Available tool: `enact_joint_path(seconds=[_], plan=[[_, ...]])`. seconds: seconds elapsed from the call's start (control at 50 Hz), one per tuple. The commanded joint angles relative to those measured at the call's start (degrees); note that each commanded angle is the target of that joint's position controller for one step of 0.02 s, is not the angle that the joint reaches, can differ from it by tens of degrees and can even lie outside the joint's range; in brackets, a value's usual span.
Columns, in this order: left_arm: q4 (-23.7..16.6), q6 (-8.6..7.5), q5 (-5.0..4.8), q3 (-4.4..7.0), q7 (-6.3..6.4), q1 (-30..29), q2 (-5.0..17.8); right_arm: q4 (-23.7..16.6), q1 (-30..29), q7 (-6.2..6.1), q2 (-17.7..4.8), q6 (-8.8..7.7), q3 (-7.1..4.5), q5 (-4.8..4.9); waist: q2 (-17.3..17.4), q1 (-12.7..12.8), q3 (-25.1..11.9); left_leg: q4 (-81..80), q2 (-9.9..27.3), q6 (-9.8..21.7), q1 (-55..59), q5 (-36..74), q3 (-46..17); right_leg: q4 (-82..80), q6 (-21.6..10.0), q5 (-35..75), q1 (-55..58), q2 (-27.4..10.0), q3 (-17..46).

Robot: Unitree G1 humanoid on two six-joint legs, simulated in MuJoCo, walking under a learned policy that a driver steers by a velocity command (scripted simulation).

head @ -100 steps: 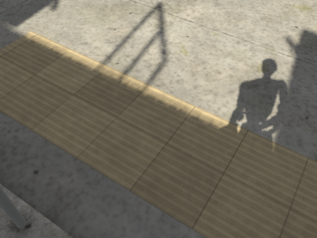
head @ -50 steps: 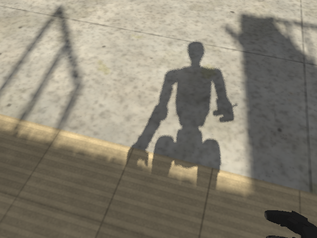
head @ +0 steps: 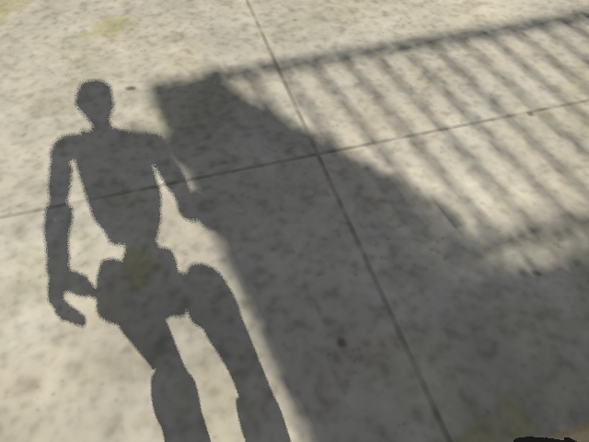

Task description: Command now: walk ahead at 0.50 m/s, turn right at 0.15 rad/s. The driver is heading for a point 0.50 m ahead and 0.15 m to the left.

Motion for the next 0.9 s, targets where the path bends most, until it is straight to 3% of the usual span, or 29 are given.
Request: enact_joint_path(seconds=[0.02,0.04,0.08,0.14,0.2,0.3,0.34,0.38,0.4,0.42,0.44,0.46,0.5,0.52,0.56,0.6,0.7,0.78,0.8,0.82,0.84,0.86,0.88,0.9], plan=[[-6.67,-1.52,1.3,1.4,0.07,-5.52,6.92,-1.08,6.55,-0.1,-6.0,0.68,-1.29,-0.23,2.73,-3.88,-2.45,-15.74,18.87,10.77,21.77,-5.42,-27.27,6.68,0.32,7.01,-25.07,-8.01,-1.24],[-7.03,-1.64,1.6,1.48,0.04,-5.31,6.13,-0.99,6.29,-0.09,-5.69,0.65,-0.94,-0.58,4.01,-2.5,-2.48,-16.64,16.93,10.37,18.51,-0.37,-24.66,3.87,0.53,8.53,-21.86,-9.27,-1.83],[-7.29,-1.71,1.71,1.21,0.14,-5.06,4.27,-0.35,7.41,-0.1,-5.65,0.69,-0.78,0.05,5.89,-1.61,-3.13,-17.78,14.62,10.84,16.74,6.1,-21.28,-1.08,1.54,8.95,-19.76,-9.55,-3.46],[-9.23,-1.86,2.06,0.53,0.39,-10.66,2.71,0.58,10.1,-1.12,-8.54,1.08,-1.65,0.82,5.2,-2.53,-2.57,-18.93,13.43,11.13,15.67,11.57,-17.49,-12.49,3.65,14.77,-19.86,-9.26,-4.91],[-10.24,-2.13,1.67,-0.12,-0.06,-16.31,1.62,1.28,12.66,-1.74,-9.47,1.76,-1.98,1.36,5.55,-4.17,-1.89,-18.73,11.38,9.44,13.31,11.58,-14.38,-23.97,4.69,24.01,-15.12,-7.32,-5.39],[-12.62,-3.19,0.6,-0.08,-1.36,-24.52,3.03,2.48,18.34,-2.02,-9.38,3.02,-1.96,1.76,6.36,-6.82,-0.4,-14.84,12.52,8.99,15.45,7.35,-17.94,-33.64,4.65,26.33,-11.01,-4.64,-4.99],[-12.9,-3.9,0.45,0.37,-1.73,-24.31,4.44,2.31,18.72,-2.36,-10.09,3.62,-2.28,1.75,7.18,-5.78,-0.73,-12.04,13.23,8.33,16.69,6.11,-20.88,-37.11,3.79,23.34,-7.39,-4.01,-4.84],[-11.06,-4.37,0.78,1.44,-1.44,-17.46,6.44,1.48,17.38,-2.55,-9.51,3.84,-2.22,1.71,7.47,-1.64,-3.72,-5.88,10.65,6.25,14.26,9.01,-20.83,-41.04,1.4,23.3,4.71,-4.23,-5.4],[-10.14,-4.48,2.02,2.39,-0.81,-10.14,9.16,-0.05,14.85,-2.45,-7.75,3.59,-1.66,1.2,6.02,2.44,-8.69,5.13,7.13,3.78,8.51,10.51,-17.97,-38.95,-1.65,26.49,16.84,-9.94,-1.09],[-9.47,-3.97,3.41,3.61,-0.07,-2.39,14.36,-2.11,17.01,-2.73,-4.24,3.05,-0.71,1.04,-4.47,4.03,-17.16,24.19,0.66,-0.61,-8.12,-2.96,-10.18,-35.66,-8.29,37.54,36.79,-22.94,12.13],[-8.51,-2.91,2.87,3.2,-0.34,-0.55,12.45,-3.15,20.74,-2.9,-4.97,2.8,-0.37,1.31,-16.28,2.58,-21.98,35.36,-0.12,-2.55,-18.09,-28.75,-8.3,-38.07,-14.1,42.16,40.56,-31.72,25.91],[-9.02,-2.38,2.35,2.0,-0.33,-2.82,8.11,-2.42,19.66,-3.11,-9.43,3.47,-1.77,1.75,-9.6,2.3,-15.99,41.27,3.01,-3.64,-20.79,-26.99,-9.78,-38.37,-13.22,43.16,34.5,-29.67,21.61],[-9.37,-1.64,2.2,0.64,-0.53,-9.2,4.5,-3.56,15.19,-3.16,-9.36,5.28,-2.37,1.14,-3.39,-0.4,-7.92,41.9,5.89,-5.29,-19.52,-21.57,-6.8,-40.14,-10.36,49.69,21.11,-24.31,8.49],[-9.21,-1.53,2.06,0.41,-0.67,-11.79,3.79,-4.02,14.81,-3.15,-8.65,6.27,-2.65,0.9,-3.98,-2.1,-5.64,39.68,7.52,-5.56,-17.33,-19.75,-6.5,-41.97,-9.55,48.86,15.27,-22.73,4.97],[-8.59,-1.5,2.57,1.01,-0.7,-14.38,5.69,-5.18,14.84,-2.9,-5.87,7.71,-2.2,1.1,-6.46,-3.71,-3.5,36.83,7.61,-6.54,-12.74,-15.06,-4.35,-46.43,-9.67,47.44,6.95,-20.78,-0.7],[-7.85,-1.46,2.59,1.62,-0.19,-15.23,7.34,-6.75,13.08,-2.65,-5.09,8.22,-1.96,0.97,-6.39,-3.9,-3.77,31.47,7.89,-6.83,-11.57,-9.75,-3.69,-47.86,-10.09,48.15,5.84,-20.6,-4.63],[-6.26,-0.19,1.33,2.21,0.9,-14.76,9.7,-9.72,6.85,-0.66,-5.52,7.96,-1.64,0.68,-5.14,-2.07,-5.72,15.71,7.18,-4.96,-4.44,1.62,-1.14,-46.69,-8.04,43.65,7.21,-20.12,-11.73],[-5.44,0.55,-0.31,2.9,0.65,-13.33,12.04,-12.56,4.19,0.5,-7.63,8.83,-2.61,0.59,-5.54,-2.03,-5.12,6.76,5.62,-2.34,-1.86,-2.42,0.56,-40.67,-5.67,39.36,11.03,-22.11,-11.91],[-5.12,0.67,-0.79,2.86,0.65,-13.19,12.04,-12.44,5.34,0.5,-7.58,8.84,-2.8,0.43,-4.92,-2.98,-5.4,1.43,4.32,-1.21,2.14,0.26,1.44,-37.18,-4.32,38.42,10.43,-21.17,-12.64],[-4.16,0.63,-0.61,2.5,0.47,-10.76,10.69,-11.74,7.92,-0.02,-9.24,8.69,-3.59,0.1,-2.12,-3.65,-6.85,-3.17,2.61,0.44,9.26,5.92,1.1,-30.78,-2.1,36.77,8.33,-18.37,-14.5],[-4.08,0.49,1.29,1.68,0.15,-7.68,8.41,-11.88,11.6,-1.21,-14.89,8.45,-5.09,-0.22,8.09,-3.96,-10.56,-4.31,10.68,3.78,21.24,30.96,-9.28,-17.9,2.3,24.29,-0.28,-13.92,-18.02],[-6.21,0.44,3.57,0.0,-0.19,-5.7,5.33,-13.85,10.6,-2.0,-19.1,8.37,-5.07,-1.46,20.54,-1.99,-14.52,-3.28,26.27,16.82,31.69,46.71,-28.81,0.82,6.88,-13.49,-17.49,-6.35,-16.54],[-5.53,0.86,2.08,0.7,-0.38,-8.96,8.49,-13.62,12.71,-1.55,-14.09,7.83,-3.61,-1.66,12.68,-6.07,-20.11,-5.38,26.57,19.57,29.04,41.33,-29.19,7.03,6.88,-14.31,-18.06,-6.65,-6.99],[-5.9,1.6,0.49,1.04,-0.27,-11.24,9.71,-13.21,10.44,-1.23,-12.57,7.21,-2.9,-1.45,9.7,-5.43,-16.03,-5.6,23.32,16.88,26.05,36.77,-23.23,8.31,6.26,-10.79,-19.48,-7.99,-6.25]])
